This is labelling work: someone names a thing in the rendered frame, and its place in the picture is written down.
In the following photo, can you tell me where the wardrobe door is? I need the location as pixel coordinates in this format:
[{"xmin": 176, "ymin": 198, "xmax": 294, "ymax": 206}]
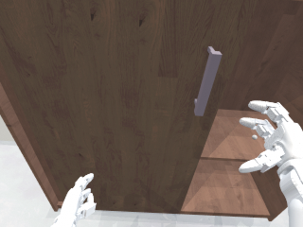
[
  {"xmin": 0, "ymin": 61, "xmax": 64, "ymax": 201},
  {"xmin": 0, "ymin": 0, "xmax": 258, "ymax": 214}
]

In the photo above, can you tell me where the left robot forearm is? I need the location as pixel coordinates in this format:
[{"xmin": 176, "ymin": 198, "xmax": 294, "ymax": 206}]
[{"xmin": 51, "ymin": 213, "xmax": 78, "ymax": 227}]

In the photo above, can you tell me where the right robot hand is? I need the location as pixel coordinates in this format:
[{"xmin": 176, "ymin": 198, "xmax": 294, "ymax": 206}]
[{"xmin": 239, "ymin": 100, "xmax": 303, "ymax": 173}]

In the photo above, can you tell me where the handle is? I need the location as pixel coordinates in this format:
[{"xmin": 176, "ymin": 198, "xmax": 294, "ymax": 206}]
[{"xmin": 194, "ymin": 46, "xmax": 223, "ymax": 116}]

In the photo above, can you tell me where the right robot forearm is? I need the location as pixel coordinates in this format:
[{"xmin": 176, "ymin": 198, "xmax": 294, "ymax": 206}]
[{"xmin": 277, "ymin": 159, "xmax": 303, "ymax": 227}]

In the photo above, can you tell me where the left robot hand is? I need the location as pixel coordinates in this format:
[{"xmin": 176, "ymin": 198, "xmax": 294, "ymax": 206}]
[{"xmin": 60, "ymin": 173, "xmax": 97, "ymax": 221}]

